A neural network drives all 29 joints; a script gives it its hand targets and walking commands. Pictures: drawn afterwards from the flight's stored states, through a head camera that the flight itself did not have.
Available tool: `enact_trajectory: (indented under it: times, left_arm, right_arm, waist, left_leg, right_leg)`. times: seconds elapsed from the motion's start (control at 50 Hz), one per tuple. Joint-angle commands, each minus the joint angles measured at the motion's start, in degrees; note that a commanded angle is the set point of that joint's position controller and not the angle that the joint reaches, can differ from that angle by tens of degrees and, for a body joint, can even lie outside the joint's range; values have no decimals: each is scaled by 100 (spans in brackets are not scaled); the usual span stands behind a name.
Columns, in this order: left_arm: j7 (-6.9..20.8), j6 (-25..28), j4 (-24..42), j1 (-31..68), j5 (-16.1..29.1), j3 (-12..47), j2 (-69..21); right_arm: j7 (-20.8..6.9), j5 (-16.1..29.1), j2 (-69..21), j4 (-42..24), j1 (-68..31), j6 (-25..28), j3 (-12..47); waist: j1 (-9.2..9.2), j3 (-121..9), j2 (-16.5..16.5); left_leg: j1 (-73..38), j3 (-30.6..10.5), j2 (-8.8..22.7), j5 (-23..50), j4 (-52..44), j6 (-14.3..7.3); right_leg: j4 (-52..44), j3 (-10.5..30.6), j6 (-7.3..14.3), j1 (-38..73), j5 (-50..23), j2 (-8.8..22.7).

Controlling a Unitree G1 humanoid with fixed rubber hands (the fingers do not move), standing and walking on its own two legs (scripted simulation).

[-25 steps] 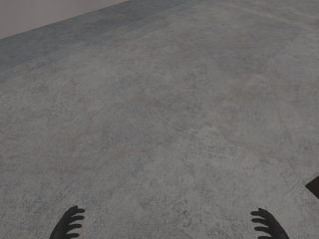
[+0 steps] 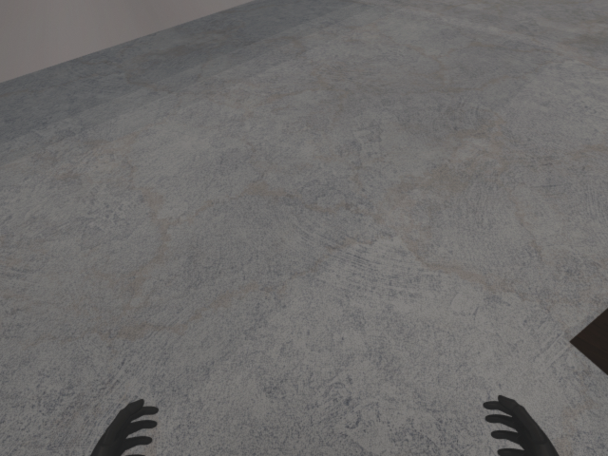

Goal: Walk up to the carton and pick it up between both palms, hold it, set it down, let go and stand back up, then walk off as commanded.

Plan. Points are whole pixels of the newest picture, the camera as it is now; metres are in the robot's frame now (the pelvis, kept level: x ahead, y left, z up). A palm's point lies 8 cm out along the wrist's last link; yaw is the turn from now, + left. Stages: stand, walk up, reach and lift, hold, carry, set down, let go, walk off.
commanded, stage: walk up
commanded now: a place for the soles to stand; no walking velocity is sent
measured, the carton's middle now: out of the picture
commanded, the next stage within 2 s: none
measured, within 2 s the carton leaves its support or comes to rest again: neither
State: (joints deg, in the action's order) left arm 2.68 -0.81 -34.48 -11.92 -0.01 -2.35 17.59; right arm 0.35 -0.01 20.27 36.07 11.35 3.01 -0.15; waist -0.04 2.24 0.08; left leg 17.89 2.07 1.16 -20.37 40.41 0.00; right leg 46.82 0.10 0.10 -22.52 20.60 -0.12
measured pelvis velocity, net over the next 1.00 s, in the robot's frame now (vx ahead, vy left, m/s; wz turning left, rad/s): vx -0.14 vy -0.29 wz -0.68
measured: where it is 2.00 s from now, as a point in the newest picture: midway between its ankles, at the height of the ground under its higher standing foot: outside the picture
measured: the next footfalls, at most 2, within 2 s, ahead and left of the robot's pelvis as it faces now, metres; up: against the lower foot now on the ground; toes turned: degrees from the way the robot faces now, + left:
right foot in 0.22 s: +0.08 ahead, -0.18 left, +0.00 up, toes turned -14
left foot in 0.52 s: +0.07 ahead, -0.07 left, +0.00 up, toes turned -18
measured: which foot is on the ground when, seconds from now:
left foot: down 0.00-0.24, up 0.26-0.50, down 0.52-0.78, up 0.80-1.00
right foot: up 0.00-0.20, down 0.22-0.52, up 0.54-0.76, down 0.78-1.00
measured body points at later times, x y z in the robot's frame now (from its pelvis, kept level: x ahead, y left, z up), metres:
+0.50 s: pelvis -0.05 -0.13 +0.00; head -0.03 -0.15 +0.45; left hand +0.21 +0.11 -0.07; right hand -0.07 -0.49 -0.08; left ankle +0.02 -0.04 -0.70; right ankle +0.04 -0.17 -0.72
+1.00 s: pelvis -0.14 -0.29 +0.00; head -0.12 -0.31 +0.45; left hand +0.14 -0.12 -0.09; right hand -0.25 -0.64 -0.06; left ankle -0.04 -0.20 -0.67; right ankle -0.16 -0.34 -0.72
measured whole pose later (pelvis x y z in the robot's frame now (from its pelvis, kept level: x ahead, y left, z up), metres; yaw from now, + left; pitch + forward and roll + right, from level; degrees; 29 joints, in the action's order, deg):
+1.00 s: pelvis -0.14 -0.29 +0.00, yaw -39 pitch -2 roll +1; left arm 5.8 -4.3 -34.3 -14.9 0.0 -6.4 23.0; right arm 4.5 0.0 27.1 36.5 14.4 2.6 -3.8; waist -0.9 6.2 -1.5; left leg 28.5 2.9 2.9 -28.2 59.3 0.6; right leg 40.0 2.6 6.0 -18.3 19.1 -7.7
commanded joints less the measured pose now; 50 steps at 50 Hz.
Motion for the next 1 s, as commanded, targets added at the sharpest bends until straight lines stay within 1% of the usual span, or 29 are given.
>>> enact_trajectory:
  times: [0.0,0.08,0.1,0.12,0.18,0.2,0.22,0.24,0.3,0.38,0.42,0.44,0.48,0.5,0.52,0.54,0.56,0.58,0.6,0.66,0.7,0.74,0.76,0.78,0.8,0.82,0.84,0.92,0.98]
  left_arm:
    - [263,-138,816,741,-414,-608,1670]
    - [521,-126,701,396,-317,-702,1632]
    - [541,-122,726,713,-344,-688,1677]
    - [559,-98,727,674,-400,-695,1658]
    - [602,-97,511,0,-427,-774,1769]
    - [591,-74,283,-578,-416,-899,1944]
    - [490,-32,135,-1167,-515,-1009,2297]
    - [415,-78,322,-1074,-443,-1060,2680]
    - [355,-152,511,-396,-386,-895,2292]
    - [324,-211,588,-272,-436,-880,2025]
    - [374,-258,832,335,-530,-905,1977]
    - [407,-325,1066,1253,-499,-997,2139]
    - [441,-303,1320,1897,-573,-848,1790]
    - [439,-289,1181,1514,-447,-746,1609]
    - [367,-319,808,342,-570,-737,1452]
    - [438,-407,771,241,-563,-983,2289]
    - [468,-382,717,328,-495,-1094,2612]
    - [555,-342,491,93,-460,-1085,2577]
    - [596,-343,462,-201,-417,-1023,2377]
    - [713,-317,461,276,-307,-791,1910]
    - [713,-212,509,487,-253,-770,1794]
    - [683,-157,189,-299,-335,-720,1687]
    - [580,-154,55,-877,-431,-887,1860]
    - [482,-133,70,-1333,-461,-981,2451]
    - [356,-141,250,-806,-316,-1089,2844]
    - [258,-149,428,-504,-268,-1077,2736]
    - [233,-136,518,-205,-352,-988,2567]
    - [206,-127,596,-428,-428,-872,2058]
    - [223,-112,695,-585,-397,-883,1933]
  right_arm:
    - [367,-105,2166,-194,673,198,-1042]
    - [368,-165,2077,-350,360,201,-1083]
    - [359,-229,2247,-256,388,203,-1108]
    - [338,-214,2121,-238,454,221,-1101]
    - [313,-174,2152,-274,369,190,-1026]
    - [271,-158,2009,-407,-44,171,-999]
    - [252,-178,1600,-372,51,70,-806]
    - [312,-177,1417,-516,-235,4,-719]
    - [302,-37,1922,-194,131,0,-783]
    - [343,-73,1838,114,794,-123,-777]
    - [347,-100,1950,215,1278,-166,-858]
    - [366,-84,2031,370,2027,-126,-941]
    - [506,-99,2119,778,3474,-80,-1136]
    - [543,-107,2468,874,3544,-53,-1285]
    - [586,-145,2473,141,1534,-38,-1097]
    - [611,-113,2537,-148,496,96,-1110]
    - [620,-99,2477,-346,53,223,-1078]
    - [622,-73,2216,-314,-37,267,-1014]
    - [657,-133,2144,-393,-211,259,-976]
    - [550,-265,2398,-163,526,335,-1020]
    - [468,-391,2628,23,897,328,-1132]
    - [397,-389,2661,161,1090,235,-1117]
    - [401,-441,2247,259,993,180,-1021]
    - [329,-258,1748,-127,739,134,-798]
    - [436,-155,1659,-399,-79,69,-736]
    - [445,-155,1779,-319,-286,45,-803]
    - [412,-90,1852,-170,35,58,-783]
    - [408,-19,1808,114,620,46,-755]
    - [440,0,1759,22,444,120,-714]
  waist:
    - [335,-49,440]
    - [140,-151,315]
    - [285,-107,800]
    - [255,-73,400]
    - [19,-634,885]
    - [-461,-593,374]
    - [-775,-731,-1000]
    - [-920,-130,-2363]
    - [-603,-339,-1026]
    - [-451,-231,-832]
    - [-158,-1,-782]
    - [380,259,-1483]
    - [1072,-116,-1604]
    - [1262,-837,1398]
    - [108,-645,1910]
    - [-95,-557,879]
    - [-400,-419,474]
    - [-525,-398,-73]
    - [-672,-376,442]
    - [-129,-269,1231]
    - [9,-546,1111]
    - [-216,-897,770]
    - [-692,-883,300]
    - [-823,-486,-1521]
    - [-967,45,-2136]
    - [-763,280,-1540]
    - [-545,270,-972]
    - [-463,-325,-831]
    - [-530,-160,-350]
  left_leg:
    - [-1147,-1687,2867,3560,-1415,-1866]
    - [-995,-883,2527,1899,-1364,-1528]
    - [-968,-542,2468,2003,-1357,-1474]
    - [-1003,-505,2447,2018,-1216,-1411]
    - [-39,293,2088,1502,-556,-1042]
    - [915,653,1742,780,254,-714]
    - [2020,926,632,-713,1884,-369]
    - [3190,656,-199,-1879,2711,-6]
    - [2596,-189,189,-1019,2700,-34]
    - [1956,-118,126,-502,2128,-183]
    - [641,-205,205,-475,1434,-339]
    - [-591,104,218,-700,289,-433]
    - [-2700,714,-178,-313,-1618,-533]
    - [-3441,-636,894,99,-3223,-1040]
    - [-1470,-2756,2906,-691,-2979,-1406]
    - [-115,-3400,3588,-1406,-3249,-1859]
    - [470,-2875,3583,-493,-3005,-1873]
    - [389,-1988,2753,-2,-2408,-1499]
    - [69,-1285,2345,249,-2052,-1302]
    - [-681,-331,2030,398,-1528,-1091]
    - [-587,176,1936,635,-1103,-927]
    - [311,952,1454,740,-28,-752]
    - [892,962,1282,554,1164,-600]
    - [2660,939,447,-1698,2321,-165]
    - [3299,206,248,-1850,2883,19]
    - [3179,-280,296,-1752,3184,-49]
    - [3023,-359,520,-1186,2711,-2]
    - [2168,-94,302,-697,2242,-130]
    - [1649,-8,245,-657,1398,-174]
  right_leg:
    - [2112,636,-14,-2126,961,525]
    - [941,666,60,-1743,434,820]
    - [759,474,23,-1789,172,861]
    - [436,398,55,-1747,75,681]
    - [-586,-31,334,53,-41,419]
    - [-1297,290,384,1252,-509,438]
    - [-2053,1020,835,2185,-395,276]
    - [-3583,3720,923,1732,220,1077]
    - [-3034,3357,979,1706,-1088,741]
    - [-3275,2952,488,1350,-475,502]
    - [-3614,2605,-29,-211,420,241]
    - [-3854,2000,-1026,-1248,26,-248]
    - [-3127,1194,-1738,-2084,-2395,-542]
    - [81,329,-1781,-2515,-451,-1382]
    - [2094,775,-898,-2293,584,-542]
    - [3509,1343,-630,-1915,488,-358]
    - [4204,1820,-527,-1232,239,31]
    - [3764,1551,-431,-1049,123,56]
    - [3601,1487,-345,-1194,222,102]
    - [1201,926,-222,-1462,337,556]
    - [-316,360,34,-432,1151,375]
    - [-1218,-298,207,1155,408,-80]
    - [-1523,-313,343,1925,517,-327]
    - [-2411,2349,742,2241,-577,725]
    - [-3290,3752,972,1470,-420,1171]
    - [-3630,4252,432,1077,-407,1134]
    - [-3143,3734,770,1319,-565,996]
    - [-2219,2551,631,1959,-3507,602]
    - [-2252,2629,734,1625,-4076,759]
